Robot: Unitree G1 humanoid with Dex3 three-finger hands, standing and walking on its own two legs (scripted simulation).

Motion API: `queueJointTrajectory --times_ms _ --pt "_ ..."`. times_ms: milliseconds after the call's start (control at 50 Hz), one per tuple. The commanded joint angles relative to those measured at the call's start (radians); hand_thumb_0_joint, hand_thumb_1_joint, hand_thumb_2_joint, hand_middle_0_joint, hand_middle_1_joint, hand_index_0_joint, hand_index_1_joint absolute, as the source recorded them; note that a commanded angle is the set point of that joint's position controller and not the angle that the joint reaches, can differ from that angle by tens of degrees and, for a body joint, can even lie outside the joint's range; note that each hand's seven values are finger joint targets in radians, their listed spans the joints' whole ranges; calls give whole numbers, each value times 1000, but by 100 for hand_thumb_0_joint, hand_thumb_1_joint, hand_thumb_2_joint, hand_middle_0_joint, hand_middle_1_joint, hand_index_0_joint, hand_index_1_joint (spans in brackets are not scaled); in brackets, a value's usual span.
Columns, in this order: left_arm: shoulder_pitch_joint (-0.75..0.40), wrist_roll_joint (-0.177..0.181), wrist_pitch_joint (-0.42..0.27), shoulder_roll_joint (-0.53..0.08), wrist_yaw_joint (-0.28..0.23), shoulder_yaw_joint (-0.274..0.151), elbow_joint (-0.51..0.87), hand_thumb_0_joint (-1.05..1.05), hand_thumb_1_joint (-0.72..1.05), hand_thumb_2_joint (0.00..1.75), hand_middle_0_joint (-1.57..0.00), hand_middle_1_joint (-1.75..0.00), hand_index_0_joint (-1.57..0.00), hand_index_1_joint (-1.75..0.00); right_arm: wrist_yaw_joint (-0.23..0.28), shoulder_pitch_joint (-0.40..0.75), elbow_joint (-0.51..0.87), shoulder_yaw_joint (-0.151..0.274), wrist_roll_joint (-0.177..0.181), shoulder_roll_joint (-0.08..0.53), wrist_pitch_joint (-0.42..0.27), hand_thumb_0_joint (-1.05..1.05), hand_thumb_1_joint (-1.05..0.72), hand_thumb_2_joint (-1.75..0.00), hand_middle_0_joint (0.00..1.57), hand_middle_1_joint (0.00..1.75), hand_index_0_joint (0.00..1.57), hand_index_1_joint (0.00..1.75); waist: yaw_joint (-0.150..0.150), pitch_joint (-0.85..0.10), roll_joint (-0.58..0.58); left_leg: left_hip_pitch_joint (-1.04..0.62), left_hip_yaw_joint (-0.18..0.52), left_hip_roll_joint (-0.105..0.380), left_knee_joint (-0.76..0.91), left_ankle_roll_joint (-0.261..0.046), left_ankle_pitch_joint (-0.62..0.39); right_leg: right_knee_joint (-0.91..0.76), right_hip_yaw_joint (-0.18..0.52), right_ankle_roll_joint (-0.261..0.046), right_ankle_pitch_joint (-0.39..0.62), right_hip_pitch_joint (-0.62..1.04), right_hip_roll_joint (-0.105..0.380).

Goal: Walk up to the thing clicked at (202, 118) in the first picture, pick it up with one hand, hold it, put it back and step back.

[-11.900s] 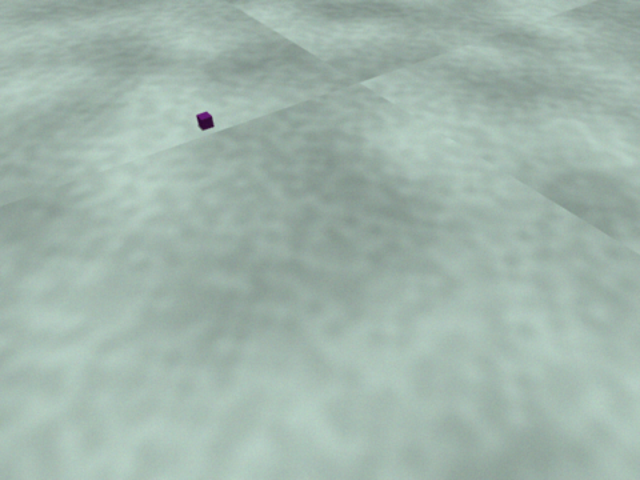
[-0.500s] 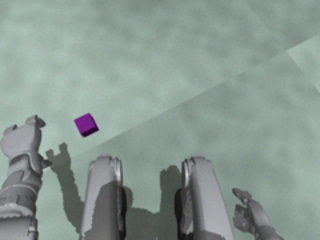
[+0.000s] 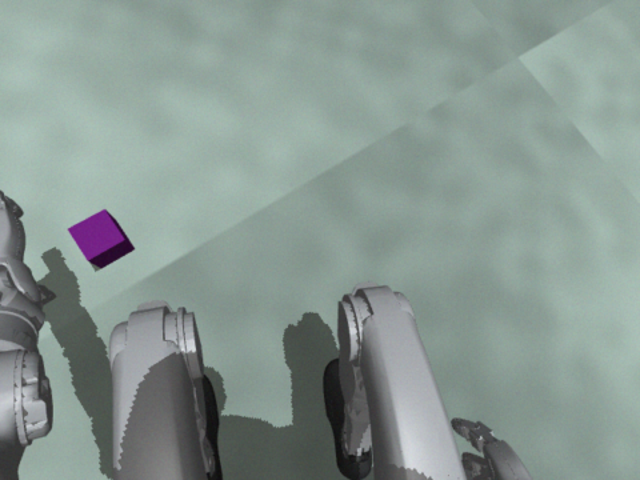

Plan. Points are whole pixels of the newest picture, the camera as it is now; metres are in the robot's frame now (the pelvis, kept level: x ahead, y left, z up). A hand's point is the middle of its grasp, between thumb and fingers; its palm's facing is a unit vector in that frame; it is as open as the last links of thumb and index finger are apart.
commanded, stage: rise first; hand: left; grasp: from above
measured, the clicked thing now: (103, 239) +0.47 +0.31 -0.33
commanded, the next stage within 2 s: none
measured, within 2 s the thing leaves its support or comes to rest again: neither
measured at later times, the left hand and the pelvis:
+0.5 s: hand (39, 254) +0.42 +0.34 -0.21, palm faces -0.34 -0.24 -0.91, open 13.0 cm; pelvis +0.01 +0.00 -0.04, yaw -1 degrees
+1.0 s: hand (46, 251) +0.42 +0.35 -0.22, palm faces -0.34 -0.25 -0.91, open 13.2 cm; pelvis +0.01 +0.00 -0.05, yaw -3 degrees
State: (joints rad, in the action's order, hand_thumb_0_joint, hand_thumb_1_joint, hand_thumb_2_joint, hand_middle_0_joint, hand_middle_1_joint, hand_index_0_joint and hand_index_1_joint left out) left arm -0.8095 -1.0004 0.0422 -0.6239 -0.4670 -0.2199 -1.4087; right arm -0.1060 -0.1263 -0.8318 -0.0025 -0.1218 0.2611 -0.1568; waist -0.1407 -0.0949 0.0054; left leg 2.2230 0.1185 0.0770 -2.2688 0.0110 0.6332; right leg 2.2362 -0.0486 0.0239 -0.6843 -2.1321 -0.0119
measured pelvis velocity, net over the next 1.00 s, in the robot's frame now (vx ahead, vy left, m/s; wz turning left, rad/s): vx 0.01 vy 0.00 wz -0.05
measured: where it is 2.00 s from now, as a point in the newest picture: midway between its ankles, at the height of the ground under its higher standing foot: (278, 447)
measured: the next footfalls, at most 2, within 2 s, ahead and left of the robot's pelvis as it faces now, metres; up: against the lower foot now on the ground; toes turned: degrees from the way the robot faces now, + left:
none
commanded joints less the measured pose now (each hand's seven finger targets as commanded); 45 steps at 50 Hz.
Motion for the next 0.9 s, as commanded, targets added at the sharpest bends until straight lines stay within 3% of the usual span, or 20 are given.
queueJointTrajectory --times_ms 0,200,220,340,500,520,720,760,780,800,860,880 --pt "-268 -12 -3 -296 -36 -28 97 0 -36 83 -24 -89 -25 -88 -7 -162 23 55 1 206 -19 0 -89 -90 20 30 20 30 12 -595 -222 -492 -79 -30 220 -26 -62 -221 -83 -66 118 209 -28" --pt "-302 -23 -31 -329 -38 -41 74 0 -36 82 -24 -90 -25 -89 -40 -182 15 46 -9 213 -21 0 -90 -90 20 30 20 30 1 -607 -218 -437 -89 -31 143 -32 -85 -178 -88 -61 144 211 -36" --pt "-317 -26 -33 -330 -38 -43 75 0 -37 83 -24 -89 -25 -88 -43 -191 14 46 -11 215 -21 0 -90 -90 20 30 20 30 -12 -614 -210 -442 -85 -29 137 -32 -91 -170 -93 -60 150 212 -35" --pt "-314 -28 -50 -364 -31 -53 72 0 -36 82 -24 -90 -25 -89 -55 -181 16 41 -13 221 -17 0 -90 -90 20 30 20 30 -5 -607 -208 -403 -87 -29 103 -34 -77 -154 -95 -58 135 207 -42" --pt "-297 -24 -51 -361 -42 -70 59 0 -37 82 -23 -90 -25 -89 -71 -190 17 28 -21 228 -11 0 -90 -90 20 30 20 30 -15 -602 -193 -376 -83 -25 67 -37 -126 -136 -102 -50 197 237 -47" --pt "-300 -28 -52 -379 -41 -73 68 0 -37 82 -24 -90 -25 -89 -72 -186 20 29 -19 229 -10 0 -90 -90 20 30 20 30 -4 -605 -205 -382 -81 -25 70 -36 -122 -130 -104 -53 191 228 -49" --pt "-315 -33 -54 -379 -45 -65 67 0 -37 82 -25 -88 -25 -87 -86 -182 28 23 -25 249 -5 0 -90 -90 20 30 20 30 -31 -572 -244 -389 -67 -21 60 -33 -111 -112 -120 -55 187 192 -52" --pt "-288 -30 -50 -384 -44 -67 59 0 -37 82 -24 -89 -25 -88 -87 -173 32 19 -23 247 -3 0 -90 -90 20 30 20 30 -11 -583 -258 -397 -65 -21 65 -30 -116 -104 -124 -58 188 190 -55" --pt "-311 -31 -49 -397 -48 -79 75 0 -38 83 -24 -88 -24 -88 -88 -185 34 19 -25 250 -4 0 -90 -90 20 30 20 30 -29 -583 -258 -412 -62 -20 60 -31 -126 -101 -126 -55 199 192 -51" --pt "-307 -33 -48 -373 -47 -62 65 0 -38 83 -23 -90 -24 -89 -90 -183 33 19 -25 252 -3 0 -90 -90 20 30 20 30 -29 -585 -263 -411 -61 -20 65 -29 -123 -99 -128 -57 197 188 -54" --pt "-313 -28 -46 -380 -48 -61 60 0 -38 83 -25 -87 -25 -87 -92 -182 33 16 -24 255 -4 0 -90 -90 20 30 20 30 -31 -560 -271 -407 -60 -20 67 -28 -115 -96 -128 -58 190 174 -53" --pt "-324 -31 -47 -396 -50 -71 62 0 -46 91 -27 -80 -22 -85 -93 -180 36 14 -26 262 -4 0 -91 -91 20 30 20 30 -37 -566 -269 -405 -57 -19 61 -29 -114 -93 -131 -57 189 170 -53"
